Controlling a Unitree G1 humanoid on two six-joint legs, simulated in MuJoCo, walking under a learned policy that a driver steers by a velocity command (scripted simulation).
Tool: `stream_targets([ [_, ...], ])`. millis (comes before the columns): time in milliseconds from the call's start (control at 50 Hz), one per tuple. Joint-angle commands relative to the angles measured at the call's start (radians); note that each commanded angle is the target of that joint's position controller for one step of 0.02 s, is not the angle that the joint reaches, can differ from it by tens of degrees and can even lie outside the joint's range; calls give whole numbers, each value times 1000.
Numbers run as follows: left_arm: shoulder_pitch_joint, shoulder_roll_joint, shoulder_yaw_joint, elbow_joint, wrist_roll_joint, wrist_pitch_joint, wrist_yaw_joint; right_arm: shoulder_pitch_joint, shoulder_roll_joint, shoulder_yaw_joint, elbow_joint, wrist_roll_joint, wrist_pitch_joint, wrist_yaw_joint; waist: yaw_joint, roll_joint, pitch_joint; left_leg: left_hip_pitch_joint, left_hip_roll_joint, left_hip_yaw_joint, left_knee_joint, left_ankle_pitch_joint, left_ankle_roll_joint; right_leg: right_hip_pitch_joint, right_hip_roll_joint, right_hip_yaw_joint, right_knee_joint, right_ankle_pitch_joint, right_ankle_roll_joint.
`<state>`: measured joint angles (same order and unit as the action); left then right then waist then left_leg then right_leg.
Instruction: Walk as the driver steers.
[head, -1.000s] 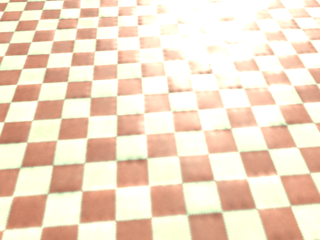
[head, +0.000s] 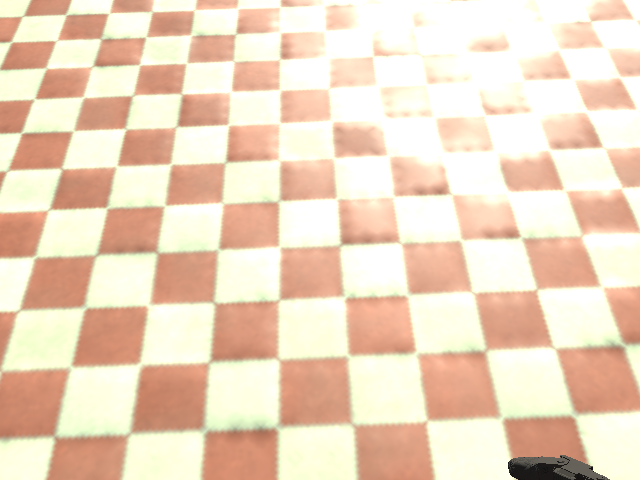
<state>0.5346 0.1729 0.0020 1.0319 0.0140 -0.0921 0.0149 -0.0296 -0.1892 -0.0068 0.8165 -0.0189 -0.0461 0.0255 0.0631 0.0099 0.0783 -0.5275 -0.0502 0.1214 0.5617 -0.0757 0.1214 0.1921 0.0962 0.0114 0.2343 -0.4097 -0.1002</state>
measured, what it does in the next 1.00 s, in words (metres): walks ahead: left foot, then right foot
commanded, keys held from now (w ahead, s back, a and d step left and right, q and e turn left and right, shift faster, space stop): w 0.78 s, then w+q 0.22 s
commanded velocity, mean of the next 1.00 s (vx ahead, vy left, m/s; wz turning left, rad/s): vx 0.50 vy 0.00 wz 0.05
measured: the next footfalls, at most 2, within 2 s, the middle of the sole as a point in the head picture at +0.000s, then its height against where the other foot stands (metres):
left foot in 0.02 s outside the picture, level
right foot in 0.58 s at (413, 454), level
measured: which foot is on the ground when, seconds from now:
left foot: up 0.00-0.00, down 0.02-0.60, up 0.62-1.00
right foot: down 0.00-0.04, up 0.06-0.56, down 0.58-1.00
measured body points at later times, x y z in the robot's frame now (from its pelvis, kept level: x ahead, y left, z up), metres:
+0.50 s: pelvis +0.27 -0.01 +0.02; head +0.30 -0.01 +0.46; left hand +0.47 +0.20 -0.10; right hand +0.17 -0.23 -0.13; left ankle +0.14 +0.05 -0.72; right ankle +0.44 -0.13 -0.69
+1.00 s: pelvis +0.53 -0.04 +0.02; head +0.56 -0.05 +0.47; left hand +0.45 +0.18 -0.12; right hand +0.69 -0.26 -0.11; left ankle +0.69 +0.10 -0.67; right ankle +0.45 -0.11 -0.72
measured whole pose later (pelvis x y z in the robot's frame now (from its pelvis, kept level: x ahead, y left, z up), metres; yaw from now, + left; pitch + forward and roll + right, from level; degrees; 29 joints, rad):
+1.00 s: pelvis +0.53 -0.04 +0.02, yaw +5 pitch +0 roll -1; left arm 0.46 0.17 0.02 1.06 0.02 -0.11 0.01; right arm 0.10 -0.20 -0.03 0.92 -0.02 -0.03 0.04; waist 0.04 0.04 0.04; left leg -0.65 0.07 0.02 0.76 0.00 0.06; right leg 0.06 0.09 -0.15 0.17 -0.24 -0.08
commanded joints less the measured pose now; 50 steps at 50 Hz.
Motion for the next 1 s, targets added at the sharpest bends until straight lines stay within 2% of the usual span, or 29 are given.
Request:
stream_targets([
  [20,-64,183,34,-51,2,-4,6,435,-176,-66,93,-11,-17,-33,-253,-74,-202,553,37,-88,-79,-48,78,-244,-240,25,562,1083,-10],
  [40,-36,123,23,-74,5,-5,2,553,-258,-86,107,-28,-18,-41,-255,75,-310,720,294,-388,-83,-156,137,-412,-135,-40,912,497,-15],
  [60,85,77,24,-65,-17,2,-10,486,-253,-87,103,-18,-8,-28,-147,212,-335,838,464,-871,-248,-275,289,-751,19,12,1196,-112,7],
  [80,-9,151,36,-79,7,5,-7,372,-198,-80,86,15,-8,-17,-131,55,-175,685,417,-777,-325,-401,259,-832,-67,65,1176,-2,-14],
  [100,-103,159,42,-103,10,1,-15,298,-139,-66,74,18,-15,-12,-111,12,-71,543,383,-648,-368,-379,231,-826,-101,56,1124,77,-16],
  [120,-129,141,42,-106,11,2,-18,281,-99,-55,86,10,-25,-9,-76,-43,-8,429,342,-557,-400,-262,198,-782,-132,54,1062,106,-11],
  [160,-109,93,34,-98,25,26,-29,304,-68,-40,119,5,-46,-17,-26,-26,-9,322,273,-415,-425,-108,144,-683,-169,51,971,125,12],
  [180,-108,78,32,-97,26,34,-34,333,-74,-40,136,7,-56,-18,-20,-11,-12,307,260,-375,-431,-40,140,-672,-171,37,946,133,22],
  [220,-167,78,34,-119,25,45,-40,378,-102,-44,162,11,-67,-17,-19,7,3,302,239,-309,-455,15,132,-720,-191,12,885,185,39],
  [280,-325,93,35,-170,20,52,-44,440,-115,-42,182,14,-65,-16,-52,14,33,348,209,-251,-476,91,102,-830,-214,-25,751,312,62],
  [360,-476,80,26,-212,8,51,-47,526,-110,-33,207,15,-62,-20,-102,39,27,433,186,-198,-452,228,51,-839,-190,-66,552,433,76],
  [440,-593,81,21,-244,7,48,-45,598,-111,-27,233,3,-56,-32,-141,55,31,577,213,-195,-407,325,57,-857,-156,-86,427,424,65],
  [480,-630,87,22,-261,6,42,-44,611,-120,-28,244,-5,-53,-39,-143,60,37,648,243,-200,-372,384,74,-862,-144,-87,385,369,49],
  [520,-610,97,26,-263,6,33,-42,588,-133,-31,249,-9,-51,-45,-113,66,31,677,263,-190,-313,515,71,-795,-121,-93,335,289,18],
  [540,-551,106,32,-246,7,28,-36,566,-141,-33,247,-9,-51,-47,-81,74,4,667,262,-176,-248,651,58,-698,-91,-104,308,247,-1],
  [560,-437,123,43,-208,8,21,-28,552,-151,-36,249,-7,-49,-47,-33,76,-53,655,251,-163,-127,755,46,-559,-58,-114,272,234,-23],
  [580,-260,151,59,-148,17,11,-18,530,-150,-34,244,0,-48,-44,43,52,-142,568,216,-130,61,704,26,-330,-60,-103,217,284,-54],
  [600,-75,231,83,-110,44,3,-5,516,-122,-24,208,11,-52,-41,105,-24,-269,349,172,-99,345,373,9,-54,-266,116,217,205,-110],
  [620,-38,308,104,-102,50,10,-10,640,-24,-10,202,45,-50,-32,45,-247,-382,-8,-21,-49,713,-404,-35,179,-542,603,122,178,-260],
  [640,-97,246,96,-102,7,21,-22,574,-134,-40,210,15,-47,-36,39,-85,-313,-94,18,-179,780,-403,-17,94,-492,632,59,139,-239],
  [660,-206,197,81,-114,-3,19,-26,485,-127,-43,176,12,-51,-32,-7,-70,-162,-121,63,-180,747,-303,-15,-53,-456,464,31,175,-204],
  [680,-258,145,70,-117,0,11,-31,438,-107,-41,166,9,-53,-29,-30,-31,-93,-90,94,-174,697,-243,-19,-173,-410,362,-6,285,-175],
  [720,-266,84,51,-90,0,-1,-24,439,-73,-40,168,-14,-29,-17,-86,-53,-55,-3,129,-165,611,-205,-39,-304,-327,218,-47,387,-116],
  [740,-239,81,48,-74,0,-9,-22,448,-56,-39,170,-16,-18,-10,-95,-64,-59,21,127,-155,592,-197,-47,-322,-316,187,-56,433,-112],
  [780,-186,105,51,-46,-7,-20,-20,418,-50,-41,158,-20,-3,-1,-106,-62,-46,-5,133,-133,557,-169,-62,-335,-299,140,-75,493,-113],
  [800,-172,122,54,-39,-5,-23,-18,386,-50,-41,148,-18,3,2,-106,-62,-33,-39,138,-128,539,-137,-67,-334,-297,111,-92,484,-109],
  [840,-134,126,53,-28,1,-23,-16,294,-58,-41,119,-11,10,5,-87,-64,-1,-107,145,-129,480,-60,-72,-327,-290,65,-119,482,-91],
  [920,-84,113,43,-15,2,-26,-11,146,-52,-33,69,1,5,9,-57,-68,28,-133,120,-119,288,75,-68,-292,-274,-29,-132,546,-50],
  [1000,-20,117,39,8,5,-27,4,27,-43,-21,27,-2,2,13,-23,-67,46,-122,103,-55,135,104,-44,-187,-304,-93,-118,636,-40],
])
